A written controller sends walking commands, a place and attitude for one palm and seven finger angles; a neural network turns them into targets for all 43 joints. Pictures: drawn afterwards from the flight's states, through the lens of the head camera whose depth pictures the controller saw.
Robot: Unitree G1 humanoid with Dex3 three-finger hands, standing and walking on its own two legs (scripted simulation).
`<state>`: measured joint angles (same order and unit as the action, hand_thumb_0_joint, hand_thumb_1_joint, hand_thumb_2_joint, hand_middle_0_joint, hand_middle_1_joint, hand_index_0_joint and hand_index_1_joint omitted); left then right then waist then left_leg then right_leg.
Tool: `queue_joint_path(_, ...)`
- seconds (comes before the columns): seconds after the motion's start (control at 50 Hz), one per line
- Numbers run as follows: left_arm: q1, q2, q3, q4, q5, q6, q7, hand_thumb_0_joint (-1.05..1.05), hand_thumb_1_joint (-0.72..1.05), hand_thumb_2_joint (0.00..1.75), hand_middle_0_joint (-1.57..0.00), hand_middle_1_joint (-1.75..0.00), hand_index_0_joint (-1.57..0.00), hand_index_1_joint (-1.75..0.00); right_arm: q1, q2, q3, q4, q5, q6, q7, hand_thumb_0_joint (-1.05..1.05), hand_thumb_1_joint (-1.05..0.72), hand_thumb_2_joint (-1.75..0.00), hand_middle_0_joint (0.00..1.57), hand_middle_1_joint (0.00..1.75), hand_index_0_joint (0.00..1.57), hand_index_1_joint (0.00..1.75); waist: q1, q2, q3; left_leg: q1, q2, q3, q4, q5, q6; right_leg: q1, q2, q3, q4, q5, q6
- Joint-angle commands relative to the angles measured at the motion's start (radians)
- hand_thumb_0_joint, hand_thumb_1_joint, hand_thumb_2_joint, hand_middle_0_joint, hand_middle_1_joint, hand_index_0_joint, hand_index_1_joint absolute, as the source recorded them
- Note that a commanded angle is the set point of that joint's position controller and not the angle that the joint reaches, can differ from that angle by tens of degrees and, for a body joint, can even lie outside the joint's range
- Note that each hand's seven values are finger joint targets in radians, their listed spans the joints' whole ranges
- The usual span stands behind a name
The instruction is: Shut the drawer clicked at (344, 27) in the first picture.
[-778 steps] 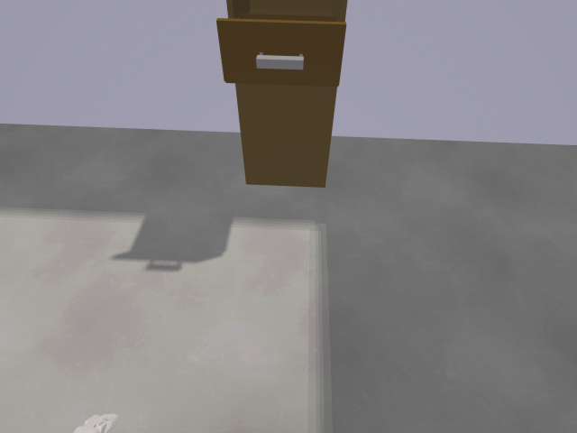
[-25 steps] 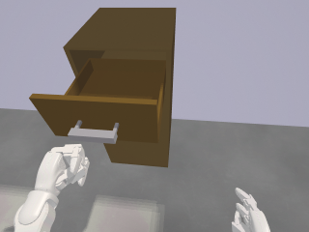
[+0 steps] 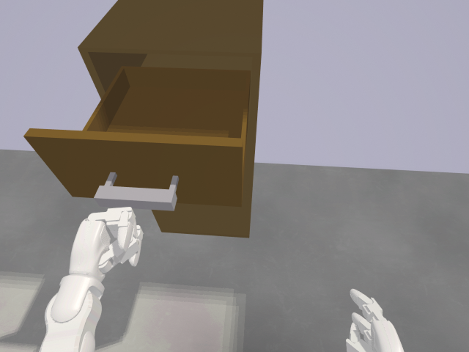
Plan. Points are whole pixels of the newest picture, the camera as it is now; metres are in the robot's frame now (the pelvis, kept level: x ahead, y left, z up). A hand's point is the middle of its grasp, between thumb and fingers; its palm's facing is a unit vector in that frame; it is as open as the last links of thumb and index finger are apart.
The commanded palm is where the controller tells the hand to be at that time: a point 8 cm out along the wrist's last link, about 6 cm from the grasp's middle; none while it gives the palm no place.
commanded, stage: bring the fist close to the handle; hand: left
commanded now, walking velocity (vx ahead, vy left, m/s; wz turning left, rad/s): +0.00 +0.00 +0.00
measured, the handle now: (140, 188) +0.38 +0.20 +0.06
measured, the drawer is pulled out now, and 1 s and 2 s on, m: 0.28 0.26 0.14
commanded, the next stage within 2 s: push the drawer shut in 0.48 s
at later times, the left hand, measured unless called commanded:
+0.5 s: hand (144, 241) +0.28 +0.17 +0.05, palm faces -0.01 -1.00 -0.05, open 3.3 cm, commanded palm +0.25 +0.23 +0.06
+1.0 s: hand (144, 218) +0.32 +0.18 +0.05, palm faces -0.01 -1.00 -0.05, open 3.0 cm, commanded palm +0.31 +0.23 +0.06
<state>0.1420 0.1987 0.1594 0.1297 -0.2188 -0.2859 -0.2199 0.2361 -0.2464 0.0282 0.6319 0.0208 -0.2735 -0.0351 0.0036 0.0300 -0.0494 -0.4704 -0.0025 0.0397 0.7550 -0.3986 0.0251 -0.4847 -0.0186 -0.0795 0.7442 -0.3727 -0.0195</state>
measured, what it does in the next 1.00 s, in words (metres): stands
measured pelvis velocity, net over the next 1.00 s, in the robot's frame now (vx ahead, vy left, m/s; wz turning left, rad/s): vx -0.01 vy -0.01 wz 0.00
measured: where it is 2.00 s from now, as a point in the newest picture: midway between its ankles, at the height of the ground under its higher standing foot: outside the picture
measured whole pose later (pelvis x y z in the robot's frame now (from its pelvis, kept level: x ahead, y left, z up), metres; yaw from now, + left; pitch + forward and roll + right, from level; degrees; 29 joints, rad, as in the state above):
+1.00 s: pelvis -0.01 -0.01 -0.01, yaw +0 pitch +9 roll +0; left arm -0.14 0.27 0.22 0.44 -0.23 -0.32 -0.26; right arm 0.24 -0.26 0.03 0.63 0.04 -0.16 -0.05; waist -0.02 0.03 -0.06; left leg -0.57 0.01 0.03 0.82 -0.41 0.01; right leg -0.58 -0.01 -0.09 0.81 -0.39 -0.04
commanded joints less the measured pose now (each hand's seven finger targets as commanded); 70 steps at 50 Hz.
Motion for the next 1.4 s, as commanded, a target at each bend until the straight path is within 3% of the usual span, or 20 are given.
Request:
queue_joint_path(0.0,-0.163,0.122,0.059,-0.161,-0.018,-0.088,-0.006,0.0,0.9,0.9,-1.4,-1.6,-1.4,-1.6,-0.039,-0.127,-0.054,-0.142,0.007,-0.033,-0.008,0.0,-0.9,-0.9,0.2,0.3,0.2,0.3,-0.012,-0.007,-0.232,0.067,0.004,-0.054,-0.078,0.324,-0.025,0.086,0.012,0.021,-0.048,0.301,0.001)
queue_joint_path(0.1,-0.238,0.116,0.028,-0.18,-0.012,-0.109,-0.005,0.0,0.9,0.9,-1.4,-1.6,-1.4,-1.6,-0.038,-0.127,-0.055,-0.152,0.006,-0.013,-0.001,0.0,-0.9,-0.9,0.2,0.3,0.2,0.3,-0.019,0.032,-0.26,0.067,0.01,-0.068,-0.061,0.314,-0.031,0.044,0.012,0.019,-0.024,0.261,-0.002)
queue_joint_path(0.12,-0.223,0.141,0.051,-0.179,-0.011,-0.113,0.006,0.0,0.9,0.9,-1.4,-1.6,-1.4,-1.6,-0.038,-0.131,-0.055,-0.157,0.003,-0.009,-0.002,0.0,-0.9,-0.9,0.2,0.3,0.2,0.3,-0.011,-0.015,-0.261,0.048,0.012,-0.068,-0.063,0.304,-0.024,0.062,0.013,0.022,-0.026,0.255,-0.001)
queue_joint_path(0.32,-0.234,0.126,0.038,-0.109,-0.003,-0.089,0.037,0.0,0.9,0.9,-1.4,-1.6,-1.4,-1.6,-0.048,-0.13,-0.049,-0.169,0.012,0.027,-0.002,0.0,-0.9,-0.9,0.2,0.3,0.2,0.3,-0.019,-0.036,-0.212,-0.007,0.01,-0.064,-0.074,0.203,-0.018,0.045,0.014,0.028,-0.038,0.18,0.0)
queue_joint_path(0.4,-0.253,0.128,0.036,-0.14,-0.009,-0.084,0.029,0.0,0.9,0.9,-1.4,-1.6,-1.4,-1.6,-0.049,-0.127,-0.048,-0.183,0.012,0.029,-0.002,0.0,-0.9,-0.9,0.2,0.3,0.2,0.3,-0.014,-0.002,-0.243,0.006,0.006,-0.057,-0.07,0.205,-0.017,0.064,0.01,0.036,-0.042,0.196,-0.001)
queue_joint_path(0.42,-0.265,0.158,0.058,-0.138,-0.009,-0.089,0.032,0.0,0.9,0.9,-1.4,-1.6,-1.4,-1.6,-0.045,-0.132,-0.048,-0.178,0.011,0.031,-0.005,0.0,-0.9,-0.9,0.2,0.3,0.2,0.3,-0.021,-0.051,-0.245,-0.008,0.009,-0.062,-0.067,0.205,-0.013,0.072,0.011,0.037,-0.041,0.195,0.001)
queue_joint_path(0.54,-0.258,0.139,0.055,-0.128,-0.018,-0.11,0.027,0.0,0.9,0.9,-1.4,-1.6,-1.4,-1.6,-0.052,-0.123,-0.046,-0.176,0.014,0.029,-0.005,0.0,-0.9,-0.9,0.2,0.3,0.2,0.3,-0.018,0.001,-0.223,-0.01,0.004,-0.051,-0.064,0.184,-0.012,0.063,0.009,0.048,-0.05,0.183,0.001)
queue_joint_path(0.6,-0.337,0.155,0.053,-0.104,-0.019,-0.105,0.02,0.0,0.9,0.9,-1.4,-1.6,-1.4,-1.6,-0.043,-0.131,-0.046,-0.161,0.015,0.031,-0.009,0.0,-0.9,-0.9,0.2,0.3,0.2,0.3,-0.043,-0.022,-0.207,-0.016,0.002,-0.054,-0.056,0.169,-0.01,0.046,0.009,0.053,-0.056,0.18,0.005)
queue_joint_path(0.82,-0.486,0.237,0.135,0.048,-0.04,-0.097,-0.015,0.0,0.9,0.9,-1.4,-1.6,-1.4,-1.6,-0.023,-0.138,-0.044,-0.141,0.015,0.054,-0.024,0.0,-0.9,-0.9,0.2,0.3,0.2,0.3,-0.039,-0.048,-0.285,-0.045,-0.003,-0.043,-0.034,0.21,-0.004,0.12,-0.001,0.086,-0.053,0.25,0.011)
queue_joint_path(0.9,-0.57,0.239,0.135,0.09,-0.047,-0.101,-0.028,0.0,0.9,0.9,-1.4,-1.6,-1.4,-1.6,-0.013,-0.14,-0.043,-0.126,0.017,0.059,-0.026,0.0,-0.9,-0.9,0.2,0.3,0.2,0.3,-0.048,-0.009,-0.279,-0.031,-0.004,-0.043,-0.036,0.21,-0.009,0.104,-0.001,0.083,-0.053,0.259,0.008)
queue_joint_path(0.92,-0.563,0.275,0.164,0.112,-0.043,-0.105,-0.025,0.0,0.9,0.9,-1.4,-1.6,-1.4,-1.6,-0.007,-0.145,-0.046,-0.121,0.017,0.064,-0.028,0.0,-0.9,-0.9,0.2,0.3,0.2,0.3,-0.05,-0.046,-0.277,-0.04,0.001,-0.046,-0.034,0.216,-0.005,0.105,0.002,0.081,-0.052,0.257,0.009)
queue_joint_path(0.94,-0.585,0.245,0.134,0.117,-0.042,-0.107,-0.031,0.0,0.9,0.9,-1.4,-1.6,-1.4,-1.6,-0.007,-0.141,-0.041,-0.124,0.016,0.066,-0.026,0.0,-0.9,-0.9,0.2,0.3,0.2,0.3,-0.05,-0.008,-0.28,-0.037,-0.004,-0.043,-0.036,0.218,-0.005,0.105,0.0,0.087,-0.052,0.267,0.008)
queue_joint_path(1.02,-0.684,0.279,0.145,0.187,-0.035,-0.11,-0.033,0.0,0.9,0.9,-1.4,-1.6,-1.4,-1.6,0.011,-0.149,-0.043,-0.108,0.017,0.078,-0.028,0.0,-0.9,-0.9,0.2,0.3,0.2,0.3,-0.068,-0.032,-0.258,-0.048,0.001,-0.052,-0.035,0.191,-0.005,0.07,0.005,0.078,-0.052,0.226,0.008)
queue_joint_path(1.04,-0.726,0.253,0.116,0.178,-0.029,-0.116,-0.035,0.0,0.9,0.9,-1.4,-1.6,-1.4,-1.6,0.012,-0.145,-0.041,-0.11,0.017,0.08,-0.027,0.0,-0.9,-0.9,0.2,0.3,0.2,0.3,-0.071,0.005,-0.275,-0.031,-0.002,-0.05,-0.037,0.196,-0.005,0.069,0.005,0.082,-0.049,0.235,0.007)
queue_joint_path(1.14,-0.734,0.258,0.127,0.222,-0.021,-0.122,-0.027,0.0,0.9,0.9,-1.4,-1.6,-1.4,-1.6,0.042,-0.148,-0.048,-0.109,0.012,0.09,-0.018,0.0,-0.9,-0.9,0.2,0.3,0.2,0.3,-0.059,-0.015,-0.351,-0.008,-0.001,-0.052,-0.033,0.249,-0.005,0.101,0.01,0.076,-0.031,0.295,0.005)
queue_joint_path(1.18,-0.772,0.252,0.115,0.248,-0.018,-0.121,-0.025,0.0,0.9,0.9,-1.4,-1.6,-1.4,-1.6,0.045,-0.148,-0.047,-0.106,0.013,0.097,-0.017,0.0,-0.9,-0.9,0.2,0.3,0.2,0.3,-0.067,-0.005,-0.331,-0.016,-0.001,-0.049,-0.036,0.236,-0.008,0.085,0.01,0.074,-0.033,0.285,0.005)
queue_joint_path(1.22,-0.815,0.295,0.148,0.296,-0.013,-0.125,-0.019,0.0,0.9,0.9,-1.4,-1.6,-1.4,-1.6,0.056,-0.156,-0.047,-0.095,0.011,0.106,-0.017,0.0,-0.9,-0.9,0.2,0.3,0.2,0.3,-0.073,-0.047,-0.3,-0.048,0.001,-0.053,-0.036,0.206,-0.004,0.076,0.013,0.076,-0.039,0.25,0.006)
queue_joint_path(1.3,-0.817,0.284,0.148,0.304,-0.006,-0.134,-0.015,0.0,0.9,0.9,-1.4,-1.6,-1.4,-1.6,0.063,-0.15,-0.05,-0.105,0.01,0.117,-0.011,0.0,-0.9,-0.9,0.2,0.3,0.2,0.3,-0.06,0.018,-0.332,-0.015,0.0,-0.046,-0.04,0.243,-0.009,0.081,0.014,0.073,-0.031,0.288,-0.001)
queue_joint_path(1.32,-0.827,0.302,0.16,0.324,-0.005,-0.135,-0.011,0.0,0.9,0.9,-1.4,-1.6,-1.4,-1.6,0.073,-0.156,-0.049,-0.1,0.008,0.122,-0.01,0.0,-0.9,-0.9,0.2,0.3,0.2,0.3,-0.066,-0.023,-0.331,-0.035,0.002,-0.051,-0.038,0.239,-0.006,0.087,0.016,0.072,-0.03,0.285,0.002)
queue_joint_path(1.38,-0.876,0.301,0.162,0.339,-0.002,-0.14,-0.01,0.0,0.9,0.9,-1.4,-1.6,-1.4,-1.6,0.081,-0.153,-0.051,-0.098,0.008,0.131,-0.007,0.0,-0.9,-0.9,0.2,0.3,0.2,0.3,-0.069,-0.003,-0.34,-0.024,0.003,-0.047,-0.037,0.252,-0.008,0.08,0.017,0.072,-0.027,0.301,0.0)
